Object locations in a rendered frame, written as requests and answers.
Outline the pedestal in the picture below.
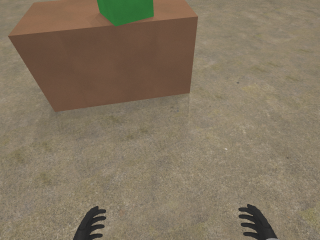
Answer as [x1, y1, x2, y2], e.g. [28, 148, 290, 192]
[8, 0, 198, 112]

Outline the right robot hand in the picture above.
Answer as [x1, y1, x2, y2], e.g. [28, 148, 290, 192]
[238, 204, 278, 240]

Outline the carton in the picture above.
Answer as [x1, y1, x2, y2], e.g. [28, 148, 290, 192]
[97, 0, 154, 26]

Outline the left robot hand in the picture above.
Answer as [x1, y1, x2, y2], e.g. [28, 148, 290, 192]
[73, 206, 106, 240]

